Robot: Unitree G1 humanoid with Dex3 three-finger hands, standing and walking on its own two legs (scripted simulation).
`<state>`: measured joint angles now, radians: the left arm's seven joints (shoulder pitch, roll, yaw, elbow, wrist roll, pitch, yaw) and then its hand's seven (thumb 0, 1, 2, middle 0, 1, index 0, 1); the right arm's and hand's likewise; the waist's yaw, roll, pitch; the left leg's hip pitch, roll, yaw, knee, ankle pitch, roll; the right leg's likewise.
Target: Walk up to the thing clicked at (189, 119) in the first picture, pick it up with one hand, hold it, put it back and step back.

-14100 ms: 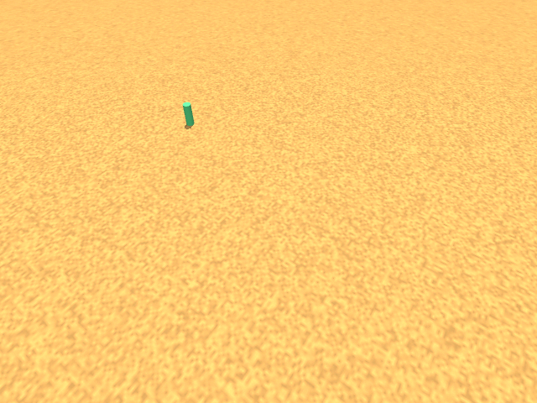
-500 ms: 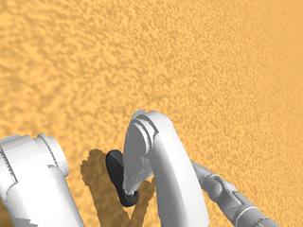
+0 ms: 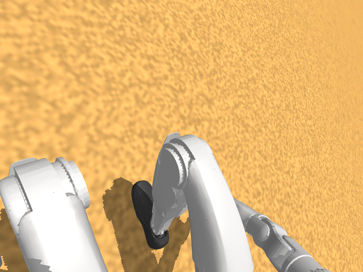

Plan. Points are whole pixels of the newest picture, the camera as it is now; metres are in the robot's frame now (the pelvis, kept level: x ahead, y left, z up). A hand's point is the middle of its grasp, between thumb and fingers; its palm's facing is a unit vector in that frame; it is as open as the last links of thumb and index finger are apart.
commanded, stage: settle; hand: left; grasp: from the side
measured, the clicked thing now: out of the picture +0.42 +0.29 -0.19
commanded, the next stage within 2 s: lift in 1.50 s
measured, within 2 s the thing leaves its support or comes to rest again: neither
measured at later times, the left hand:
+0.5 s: hand out of the picture +0.40 +0.30 -0.04, palm faces +0.28 -0.96 -0.03, open 6.8 cm
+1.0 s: hand out of the picture +0.41 +0.29 +0.03, palm faces +0.27 -0.96 -0.04, open 6.8 cm
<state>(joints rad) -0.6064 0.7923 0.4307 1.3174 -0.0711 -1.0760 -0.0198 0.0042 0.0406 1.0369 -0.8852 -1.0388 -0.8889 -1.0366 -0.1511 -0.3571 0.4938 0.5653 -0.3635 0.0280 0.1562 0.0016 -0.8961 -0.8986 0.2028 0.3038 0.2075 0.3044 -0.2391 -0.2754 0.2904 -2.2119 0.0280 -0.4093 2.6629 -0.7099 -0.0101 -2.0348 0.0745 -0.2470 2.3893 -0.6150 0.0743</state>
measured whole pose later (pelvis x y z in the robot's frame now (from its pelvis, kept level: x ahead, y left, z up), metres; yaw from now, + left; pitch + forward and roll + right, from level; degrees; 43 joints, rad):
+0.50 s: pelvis +0.01 -0.01 +0.03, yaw +5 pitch +22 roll -13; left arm -0.52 0.56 0.33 0.89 -0.12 -0.73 -0.12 0.00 0.05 1.02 -0.90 -1.01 -0.91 -1.00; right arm -0.01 -0.31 0.22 0.61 -0.17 0.06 0.14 0.00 -0.88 -0.89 0.20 0.30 0.21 0.30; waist -0.14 -0.10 0.03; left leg -2.26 0.03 -0.25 2.52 -0.67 0.00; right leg -2.12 0.02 -0.14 2.35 -0.65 0.05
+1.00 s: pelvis +0.02 -0.03 +0.06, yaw +10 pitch +30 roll -7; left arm -0.55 0.44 0.38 0.81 -0.16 -0.59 -0.24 0.00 0.04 1.03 -0.91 -1.00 -0.92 -0.99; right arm 0.07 -0.30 0.07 0.65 -0.08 0.06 0.08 0.01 -0.89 -0.89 0.20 0.30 0.20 0.30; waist -0.11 -0.01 -0.08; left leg -2.22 0.04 -0.16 2.38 -0.69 -0.03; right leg -2.14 -0.01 -0.08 2.30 -0.69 0.02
